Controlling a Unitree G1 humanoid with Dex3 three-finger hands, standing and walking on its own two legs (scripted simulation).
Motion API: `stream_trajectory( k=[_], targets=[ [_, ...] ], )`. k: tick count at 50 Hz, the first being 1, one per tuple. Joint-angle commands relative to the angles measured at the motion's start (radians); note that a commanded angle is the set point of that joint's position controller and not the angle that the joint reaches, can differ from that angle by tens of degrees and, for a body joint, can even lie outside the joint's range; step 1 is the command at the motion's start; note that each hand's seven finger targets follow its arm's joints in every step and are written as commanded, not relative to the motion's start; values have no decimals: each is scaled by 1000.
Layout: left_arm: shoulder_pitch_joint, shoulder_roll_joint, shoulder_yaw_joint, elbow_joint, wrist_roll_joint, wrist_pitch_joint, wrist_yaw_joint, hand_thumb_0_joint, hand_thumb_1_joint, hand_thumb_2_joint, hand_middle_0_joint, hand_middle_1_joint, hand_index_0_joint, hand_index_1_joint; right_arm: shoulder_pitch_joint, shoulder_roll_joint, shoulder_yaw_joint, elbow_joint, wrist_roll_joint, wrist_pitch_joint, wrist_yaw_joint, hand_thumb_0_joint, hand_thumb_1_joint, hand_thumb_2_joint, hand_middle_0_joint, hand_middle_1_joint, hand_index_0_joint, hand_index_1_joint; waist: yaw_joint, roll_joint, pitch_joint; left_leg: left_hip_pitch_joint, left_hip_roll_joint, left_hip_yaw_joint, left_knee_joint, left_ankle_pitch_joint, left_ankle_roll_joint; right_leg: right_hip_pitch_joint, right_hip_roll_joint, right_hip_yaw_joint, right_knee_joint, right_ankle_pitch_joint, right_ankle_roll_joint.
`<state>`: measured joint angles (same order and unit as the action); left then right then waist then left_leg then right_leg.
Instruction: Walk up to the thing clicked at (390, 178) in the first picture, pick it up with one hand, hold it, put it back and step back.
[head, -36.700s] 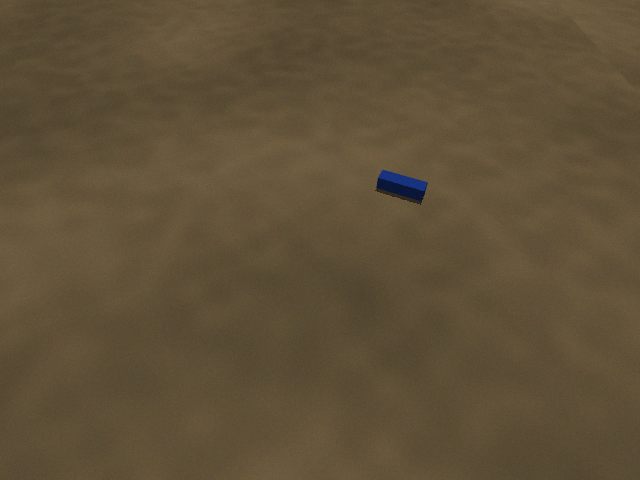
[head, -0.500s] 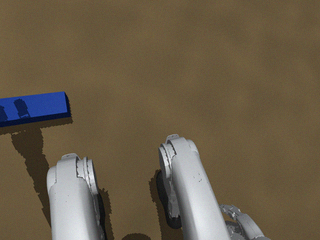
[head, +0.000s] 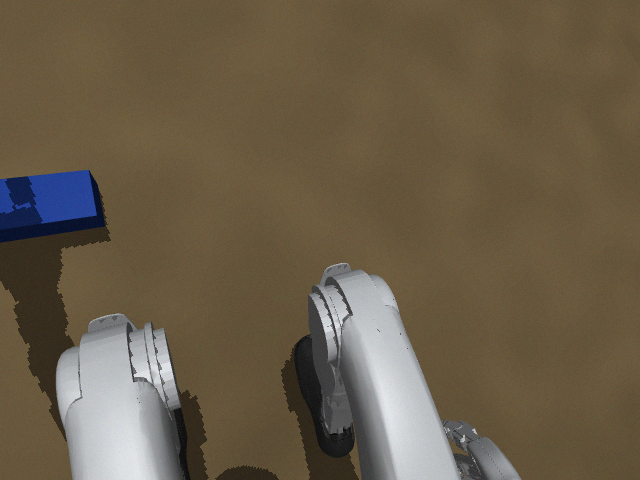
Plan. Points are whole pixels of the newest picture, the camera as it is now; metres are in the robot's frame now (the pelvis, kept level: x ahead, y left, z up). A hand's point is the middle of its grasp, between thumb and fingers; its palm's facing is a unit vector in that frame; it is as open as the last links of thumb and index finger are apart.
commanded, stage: home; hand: left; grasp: from above
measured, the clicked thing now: (8, 210) +0.50 +0.32 -0.29
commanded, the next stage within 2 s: none
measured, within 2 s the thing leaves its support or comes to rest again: neither
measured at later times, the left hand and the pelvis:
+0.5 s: hand out of the picture +0.38 +0.33 +0.01, palm faces -0.28 -0.58 -0.77, open 8.6 cm; pelvis +0.01 +0.00 +0.12, yaw +4 degrees
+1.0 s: hand out of the picture +0.26 +0.24 +0.22, palm faces +0.13 -0.94 -0.32, open 7.4 cm; pelvis +0.04 +0.00 +0.31, yaw +9 degrees
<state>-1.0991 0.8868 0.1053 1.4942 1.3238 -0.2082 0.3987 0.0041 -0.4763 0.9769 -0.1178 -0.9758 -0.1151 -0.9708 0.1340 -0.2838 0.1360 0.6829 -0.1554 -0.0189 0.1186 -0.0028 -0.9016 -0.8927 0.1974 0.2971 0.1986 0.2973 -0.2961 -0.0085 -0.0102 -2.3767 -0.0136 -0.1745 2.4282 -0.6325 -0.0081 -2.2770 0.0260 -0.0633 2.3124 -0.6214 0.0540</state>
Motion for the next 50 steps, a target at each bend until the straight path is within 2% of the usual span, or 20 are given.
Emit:
stream_trajectory(
  k=[1, 4, 6, 7, 9, 12, 14, 15, 16, 20, 22, 24, 27, 30, 33, 34, 38, 44, 45, 50],
  targets=[
    [-276, 330, 41, -168, -56, 72, -15, 0, -384, 869, -191, -888, -199, -879, 219, -287, -84, -26, 21, -11, -6, 0, -885, -895, 199, 299, 199, 299, 35, 367, -761, 570, 0, 126, -289, 96, 42, 379, 19, -98, -236, 149, -84],
    [-225, 353, 66, -231, -125, 93, -106, 0, -158, 879, -235, -648, -213, -639, 241, -291, -100, -46, 39, -7, -2, 0, -887, -895, 199, 299, 199, 299, 41, 329, -762, 573, 0, 116, -314, 113, 45, 421, 15, -91, -249, 155, -81],
    [-185, 371, 97, -304, -172, 91, -169, 0, -70, 870, -230, -583, -209, -601, 233, -288, -107, -74, 43, 1, -2, 0, -888, -895, 199, 299, 199, 299, 52, 309, -793, 585, 4, 119, -318, 145, 46, 472, 17, -87, -264, 174, -79],
    [-128, 336, 83, -291, -190, 97, -205, 0, -1, 844, -220, -539, -203, -555, 261, -290, -112, -50, 49, 10, -4, 0, -890, -896, 199, 299, 199, 299, 67, 298, -777, 594, 0, 123, -321, 171, 41, 473, 15, -84, -275, 186, -85],
    [-78, 300, 103, -421, -255, 89, -260, 0, 132, 793, -203, -454, -190, -465, 275, -281, -128, -60, 56, 23, -5, 0, -893, -897, 199, 299, 199, 299, 96, 320, -839, 639, -4, 131, -350, 216, 34, 529, 11, -79, -299, 214, -88],
    [20, 241, 121, -665, -385, 90, -335, 0, 372, 726, -177, -318, -172, -322, 293, -284, -172, -80, 77, 41, -17, 0, -897, -899, 200, 300, 200, 300, 151, 365, -961, 786, 1, 132, -409, 293, 20, 568, 5, -63, -334, 256, -99],
    [137, 194, 129, -847, -486, 100, -383, 0, 532, 750, -177, -287, -175, -289, 284, -284, -194, -107, 92, 50, -28, 0, -899, -899, 200, 300, 200, 300, 168, 372, -979, 860, 5, 117, -461, 305, 18, 561, 1, -56, -374, 255, -101],
    [227, 163, 131, -870, -525, 113, -403, 0, 612, 781, -180, -276, -179, -276, 273, -274, -195, -109, 98, 55, -34, 0, -900, -900, 200, 300, 200, 300, 172, 349, -935, 863, 7, 104, -491, 286, 20, 560, -1, -53, -395, 243, -97],
    [233, 163, 143, -975, -567, 118, -413, 0, 692, 806, -184, -281, -183, -282, 257, -266, -203, -126, 106, 59, -40, 0, -900, -900, 200, 300, 200, 300, 184, 333, -946, 856, 8, 106, -512, 247, 26, 582, 3, -46, -419, 225, -96],
    [370, 33, 131, -1088, -709, 160, -423, 0, 888, 894, -199, -299, -199, -299, 203, -216, -215, -142, 134, 61, -61, 0, -900, -900, 200, 300, 200, 300, 188, 252, -831, 850, 18, 78, -631, 108, 37, 613, 0, -32, -515, 142, -86],
    [439, -8, 121, -1129, -759, 184, -417, 0, 899, 900, -200, -300, -200, -300, 174, -211, -225, -150, 144, 55, -73, 0, -900, -900, 200, 300, 200, 300, 196, 254, -796, 915, 29, 62, -697, 71, 34, 631, -3, -29, -560, 115, -85],
    [499, -86, 79, -1159, -807, 205, -416, 0, 899, 900, -200, -299, -200, -299, 149, -198, -227, -153, 152, 42, -81, 0, -900, -900, 200, 300, 200, 300, 191, 248, -743, 963, 38, 46, -763, 54, 32, 656, -8, -28, -595, 112, -81],
    [555, -120, 74, -1232, -872, 246, -404, 0, 898, 899, -200, -299, -200, -300, 117, -189, -226, -166, 162, 19, -96, 0, -900, -900, 200, 300, 200, 300, 202, 253, -725, 1055, 42, 40, -839, 58, 26, 718, -13, -22, -661, 113, -79],
    [669, -213, 37, -1234, -943, 289, -392, 0, 893, 899, -200, -300, -200, -300, 77, -172, -221, -185, 170, -10, -110, 0, -899, -900, 200, 300, 200, 300, 189, 204, -635, 1090, 41, 43, -916, 10, 27, 770, -14, -20, -745, 78, -76],
    [747, -225, 59, -1288, -1017, 333, -372, 0, 899, 901, -200, -300, -200, -300, 44, -154, -211, -206, 178, -35, -125, 0, -899, -900, 200, 300, 200, 300, 209, 184, -646, 1156, 34, 64, -962, 35, 28, 878, -14, -2, -826, 86, -77],
    [786, -269, 31, -1303, -1046, 348, -369, 0, 900, 901, -200, -300, -200, -300, 34, -145, -206, -213, 180, -43, -129, 0, -900, -900, 200, 300, 200, 300, 199, 171, -627, 1163, 32, 69, -980, 34, 30, 907, -14, 3, -856, 84, -76],
    [861, -295, 57, -1394, -1146, 396, -347, 0, 900, 901, -200, -300, -200, -300, 8, -126, -193, -237, 187, -69, -153, 0, -900, -900, 200, 300, 200, 300, 204, 177, -605, 1261, 30, 71, -1070, 49, 28, 1021, -17, 21, -948, 91, -75],
    [1041, -375, 48, -1486, -1253, 487, -320, 0, 900, 900, -200, -300, -200, -300, 15, -89, -166, -258, 194, -98, -196, 0, -900, -900, 200, 300, 200, 300, 212, 136, -544, 1402, 26, 69, -1212, 84, 24, 1216, -13, 35, -1115, 128, -70],
    [1079, -413, 30, -1499, -1267, 502, -319, 0, 900, 900, -200, -300, -200, -300, 26, -83, -161, -257, 194, -105, -204, 0, -901, -900, 200, 300, 200, 299, 205, 134, -527, 1427, 29, 65, -1239, 102, 21, 1248, -13, 35, -1135, 146, -69],
    [1214, -478, 34, -1573, -1346, 568, -314, 0, 900, 900, -200, -300, -200, -300, 60, -70, -146, -260, 196, -138, -252, 0, -901, -899, 200, 299, 200, 299, 216, 132, -465, 1555, 36, 58, -1348, 209, 10, 1371, -7, 24, -1235, 234, -68]
  ],
)
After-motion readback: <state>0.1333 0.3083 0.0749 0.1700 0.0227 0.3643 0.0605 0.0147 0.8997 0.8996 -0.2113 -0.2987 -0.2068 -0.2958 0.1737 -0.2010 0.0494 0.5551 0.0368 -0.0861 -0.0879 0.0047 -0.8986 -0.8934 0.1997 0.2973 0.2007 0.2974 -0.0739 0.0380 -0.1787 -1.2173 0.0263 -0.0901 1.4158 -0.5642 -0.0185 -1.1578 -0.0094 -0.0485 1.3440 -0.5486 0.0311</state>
